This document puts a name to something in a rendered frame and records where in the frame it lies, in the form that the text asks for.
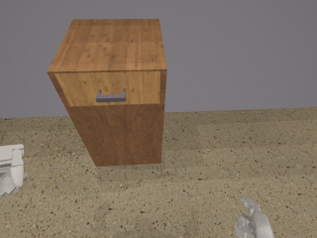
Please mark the left robot hand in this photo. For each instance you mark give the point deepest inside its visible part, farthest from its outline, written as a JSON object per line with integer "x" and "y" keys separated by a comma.
{"x": 12, "y": 169}

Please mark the cabinet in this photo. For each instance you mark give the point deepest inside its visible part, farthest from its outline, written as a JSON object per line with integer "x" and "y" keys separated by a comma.
{"x": 118, "y": 134}

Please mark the handle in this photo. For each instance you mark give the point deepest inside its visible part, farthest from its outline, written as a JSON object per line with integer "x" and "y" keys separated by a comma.
{"x": 100, "y": 98}

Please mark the drawer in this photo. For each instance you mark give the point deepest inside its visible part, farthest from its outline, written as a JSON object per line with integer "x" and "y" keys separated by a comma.
{"x": 81, "y": 88}

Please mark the right robot hand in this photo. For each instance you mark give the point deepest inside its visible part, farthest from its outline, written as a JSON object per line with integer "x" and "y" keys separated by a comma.
{"x": 256, "y": 227}

